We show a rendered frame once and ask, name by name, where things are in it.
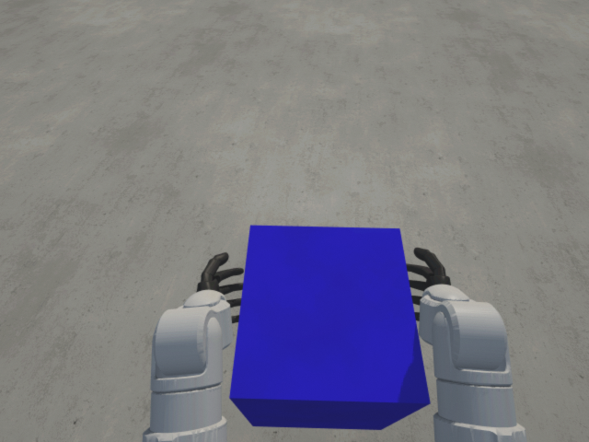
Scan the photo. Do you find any right robot forearm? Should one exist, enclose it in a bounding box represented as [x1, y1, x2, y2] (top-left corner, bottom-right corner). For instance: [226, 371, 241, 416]
[419, 285, 527, 442]

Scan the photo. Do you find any carton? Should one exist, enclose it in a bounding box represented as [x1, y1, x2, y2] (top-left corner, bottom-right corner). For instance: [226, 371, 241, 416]
[229, 226, 430, 430]

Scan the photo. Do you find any left robot forearm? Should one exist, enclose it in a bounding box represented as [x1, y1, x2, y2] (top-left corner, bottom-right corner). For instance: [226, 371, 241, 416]
[143, 290, 234, 442]

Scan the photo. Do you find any right robot hand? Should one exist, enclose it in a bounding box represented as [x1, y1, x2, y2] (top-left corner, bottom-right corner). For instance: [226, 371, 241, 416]
[406, 248, 451, 321]

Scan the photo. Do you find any left robot hand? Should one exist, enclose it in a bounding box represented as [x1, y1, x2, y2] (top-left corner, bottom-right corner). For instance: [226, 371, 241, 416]
[196, 252, 244, 323]

